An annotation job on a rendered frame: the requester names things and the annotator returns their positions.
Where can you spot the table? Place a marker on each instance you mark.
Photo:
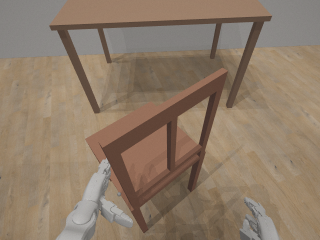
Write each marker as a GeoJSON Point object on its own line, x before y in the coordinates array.
{"type": "Point", "coordinates": [103, 14]}

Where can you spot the left robot forearm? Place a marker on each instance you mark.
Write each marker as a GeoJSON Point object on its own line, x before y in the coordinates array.
{"type": "Point", "coordinates": [81, 222]}

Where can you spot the chair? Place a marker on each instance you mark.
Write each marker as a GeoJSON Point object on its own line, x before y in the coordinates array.
{"type": "Point", "coordinates": [147, 150]}

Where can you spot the left robot hand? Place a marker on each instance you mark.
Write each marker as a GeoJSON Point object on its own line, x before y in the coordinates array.
{"type": "Point", "coordinates": [95, 191]}

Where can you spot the right robot hand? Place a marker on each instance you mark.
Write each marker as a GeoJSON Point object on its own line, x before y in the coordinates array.
{"type": "Point", "coordinates": [263, 228]}

